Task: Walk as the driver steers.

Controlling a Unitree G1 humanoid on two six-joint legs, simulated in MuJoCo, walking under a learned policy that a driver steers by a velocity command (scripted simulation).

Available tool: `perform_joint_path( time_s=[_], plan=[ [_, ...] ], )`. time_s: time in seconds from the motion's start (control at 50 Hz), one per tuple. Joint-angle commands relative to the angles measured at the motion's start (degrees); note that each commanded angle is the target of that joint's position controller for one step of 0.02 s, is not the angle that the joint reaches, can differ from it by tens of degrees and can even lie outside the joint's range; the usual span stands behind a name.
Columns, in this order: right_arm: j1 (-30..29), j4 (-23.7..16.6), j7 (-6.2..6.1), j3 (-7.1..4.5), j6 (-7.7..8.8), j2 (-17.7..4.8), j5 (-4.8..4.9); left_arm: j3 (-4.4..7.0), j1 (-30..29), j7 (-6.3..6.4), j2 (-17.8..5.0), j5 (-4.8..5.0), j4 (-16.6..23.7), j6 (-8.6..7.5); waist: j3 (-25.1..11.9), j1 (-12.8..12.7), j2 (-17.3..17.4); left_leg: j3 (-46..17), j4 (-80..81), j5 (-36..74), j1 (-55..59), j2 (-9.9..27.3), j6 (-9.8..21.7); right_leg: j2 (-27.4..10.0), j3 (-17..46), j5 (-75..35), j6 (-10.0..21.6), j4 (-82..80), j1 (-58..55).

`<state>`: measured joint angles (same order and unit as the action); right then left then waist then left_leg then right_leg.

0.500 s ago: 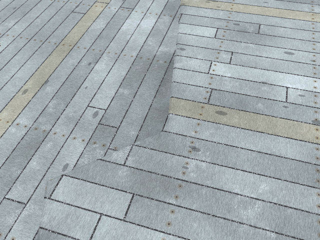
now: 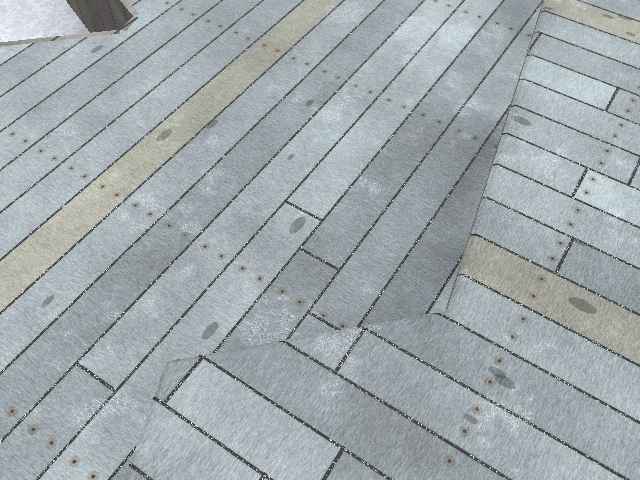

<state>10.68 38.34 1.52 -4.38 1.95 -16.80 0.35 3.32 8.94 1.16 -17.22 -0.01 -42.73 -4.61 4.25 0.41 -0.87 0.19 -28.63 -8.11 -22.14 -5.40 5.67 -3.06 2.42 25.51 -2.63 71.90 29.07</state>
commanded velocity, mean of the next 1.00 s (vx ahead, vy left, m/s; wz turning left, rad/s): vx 0.05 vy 0.00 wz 0.14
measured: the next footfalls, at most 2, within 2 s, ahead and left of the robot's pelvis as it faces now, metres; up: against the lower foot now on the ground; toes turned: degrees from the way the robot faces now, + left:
right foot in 0.32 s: +0.23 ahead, -0.13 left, +0.00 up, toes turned +18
left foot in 0.66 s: +0.10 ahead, +0.10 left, +0.00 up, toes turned +11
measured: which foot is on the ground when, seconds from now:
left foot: down 0.00-0.34, up 0.36-0.64, down 0.66-1.00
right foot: up 0.00-0.30, down 0.32-0.68, up 0.70-0.98, down 1.00-1.00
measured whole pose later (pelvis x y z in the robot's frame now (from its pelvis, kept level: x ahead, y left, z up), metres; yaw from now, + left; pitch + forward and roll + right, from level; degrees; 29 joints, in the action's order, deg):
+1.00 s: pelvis +0.11 -0.06 -0.01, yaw +4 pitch +1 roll +1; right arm 9.1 39.1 -2.1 -4.8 -1.4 -16.4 1.0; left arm 4.7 10.7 -1.0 -17.7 1.3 -37.8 2.8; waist 2.3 0.1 1.4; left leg 4.9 -35.0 -20.9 -14.7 5.9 -3.1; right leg -0.2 -2.3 16.3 -0.1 34.8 18.2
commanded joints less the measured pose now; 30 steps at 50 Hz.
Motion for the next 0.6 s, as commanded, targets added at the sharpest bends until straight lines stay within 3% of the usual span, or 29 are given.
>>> perform_joint_path(
  time_s=[0.02,0.06,0.12,0.22,0.26,0.3,0.32,0.34,0.36,0.38,0.4,0.42,0.44,0.48,0.52,0.54,0.56,0.6],
  plan=[
    [-0.67,-4.35,-0.77,-2.22,0.77,-7.87,-0.38,1.52,5.46,0.66,-5.58,-0.62,2.85,0.83,-10.44,-2.72,2.49,-15.44,8.61,41.45,9.40,15.66,12.34,-1.20,1.54,-3.10,-1.20,-6.16,3.57],
    [0.23,-3.88,-1.51,-2.61,0.23,-9.02,0.07,0.95,3.34,1.05,-4.01,-0.90,3.42,1.25,-11.51,-2.22,2.64,-13.93,7.43,42.32,8.71,13.64,10.71,0.50,0.69,-7.09,-2.07,-13.10,3.84],
    [0.48,-3.75,-2.75,-2.73,-1.42,-9.56,0.71,0.49,-0.10,0.91,-3.56,-0.69,4.13,1.80,-13.93,-1.25,5.12,-14.33,5.75,36.29,8.79,12.08,8.06,2.16,1.24,-14.70,-2.67,-20.77,1.76],
    [1.38,-4.19,-3.59,-2.44,-3.32,-9.13,0.56,0.62,-6.40,0.19,-4.42,-0.13,6.24,2.32,-11.88,0.85,8.03,-21.65,3.25,22.68,10.62,12.29,6.34,4.42,3.29,-14.11,-2.21,-30.40,1.01],
    [0.99,-4.74,-3.63,-2.32,-3.63,-8.92,0.59,0.96,-6.49,-0.17,-4.96,-0.07,6.60,1.79,-11.23,0.67,9.25,-25.37,1.53,20.46,12.44,12.50,5.86,5.03,4.00,-12.03,-1.35,-34.82,-0.49],
    [-1.32,-5.78,-3.77,-2.08,-3.86,-8.41,1.00,1.51,-3.96,-0.44,-5.42,0.03,6.21,1.02,-10.64,-1.51,10.58,-27.41,-1.11,17.29,12.74,10.57,3.89,4.95,3.44,-16.86,0.47,-44.96,-6.38],
    [-1.74,-6.44,-3.80,-1.77,-3.88,-7.40,0.94,1.93,-1.92,-0.41,-6.44,-0.31,5.76,0.63,-11.07,-2.27,9.52,-26.62,-3.88,11.95,9.84,8.38,1.82,1.85,4.50,-26.02,2.14,-50.04,-13.32],
    [1.09,-7.03,-3.69,-0.84,-3.76,-4.18,-0.09,2.68,-0.64,0.02,-10.06,-1.30,6.33,0.79,-14.26,-0.55,0.28,-20.56,-14.26,-4.88,3.66,3.59,-1.11,-9.93,13.77,-41.25,6.74,-49.43,-22.69],
    [5.99,-7.78,-3.56,-0.88,-3.62,-4.23,0.48,3.28,0.72,-0.06,-12.17,-2.70,5.11,1.77,-14.48,2.31,-16.11,-11.82,-25.56,-33.42,-8.99,-4.89,-4.87,-21.22,28.27,-55.74,18.43,-49.66,-29.17],
    [7.68,-6.42,-3.22,-2.25,-3.31,-9.56,-0.15,2.85,0.76,-0.13,-9.14,-1.79,5.97,1.98,-15.00,1.18,-13.05,-10.56,-38.03,-32.75,-12.94,-0.59,-7.65,-23.64,31.47,-51.95,21.63,-50.27,-28.52],
    [5.36,-5.40,-3.19,-3.25,-3.85,-11.88,0.58,1.99,-0.51,0.08,-5.95,-1.53,6.88,2.13,-12.99,0.29,-7.72,-9.88,-42.89,-28.01,-13.37,1.12,-8.76,-19.52,23.63,-47.58,19.24,-49.33,-25.96],
    [4.25,-4.47,-3.61,-3.04,-4.71,-10.40,0.64,1.51,-1.93,0.09,-4.66,-1.08,6.98,2.53,-11.23,0.41,-4.54,-9.38,-44.04,-24.72,-12.47,1.54,-9.73,-14.92,18.46,-43.59,16.64,-49.16,-23.14],
    [3.12,-4.81,-3.88,-2.56,-5.36,-8.76,0.33,1.18,-2.61,0.09,-4.29,-0.31,6.80,2.85,-9.78,0.18,-4.33,-9.73,-43.86,-22.67,-12.08,1.64,-10.28,-13.26,16.51,-40.54,15.83,-49.83,-21.02],
    [2.93,-4.95,-3.60,-1.01,-5.51,-4.09,0.29,0.81,-3.63,-0.18,-4.46,-0.65,6.04,3.42,-8.90,1.21,-5.93,-7.17,-36.78,-20.78,-6.35,1.47,-10.54,-8.95,10.92,-38.93,14.64,-51.35,-16.97],
    [2.24,-4.84,-3.25,0.48,-5.01,-0.42,-0.46,0.30,-4.78,-0.82,-2.99,-0.53,5.56,3.61,-10.31,1.31,-8.63,-3.71,-21.59,-20.64,0.30,3.59,-10.67,-6.21,7.85,-37.67,13.61,-51.30,-16.69],
    [0.68,-5.01,-3.00,0.76,-4.73,0.14,-0.71,0.54,-3.68,-1.16,-3.61,-0.12,5.13,3.78,-10.49,0.03,-10.36,-2.76,-15.26,-19.63,2.81,3.96,-10.67,-5.95,8.57,-36.31,13.79,-51.35,-17.38],
    [-0.03,-4.91,-2.83,0.35,-4.57,-0.97,-0.43,1.09,-2.14,-1.36,-5.25,0.28,4.66,3.97,-10.39,-0.90,-11.70,-2.28,-10.76,-17.37,4.33,3.60,-10.63,-6.36,10.25,-34.21,14.33,-51.07,-18.33],
    [1.39,-3.82,-2.69,-0.58,-4.38,-3.07,0.10,1.68,-1.29,-1.48,-7.57,0.92,4.56,4.25,-9.85,-0.18,-11.29,-1.20,0.16,-8.43,8.94,2.60,-9.21,-6.84,12.96,-29.41,14.27,-50.28,-17.54]
  ],
)
Keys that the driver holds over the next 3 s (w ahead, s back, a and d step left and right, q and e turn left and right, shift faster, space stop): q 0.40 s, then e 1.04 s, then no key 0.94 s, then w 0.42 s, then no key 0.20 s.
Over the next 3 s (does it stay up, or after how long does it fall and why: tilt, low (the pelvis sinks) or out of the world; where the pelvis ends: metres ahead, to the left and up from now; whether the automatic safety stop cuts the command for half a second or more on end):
stays up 0.27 -0.09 0.00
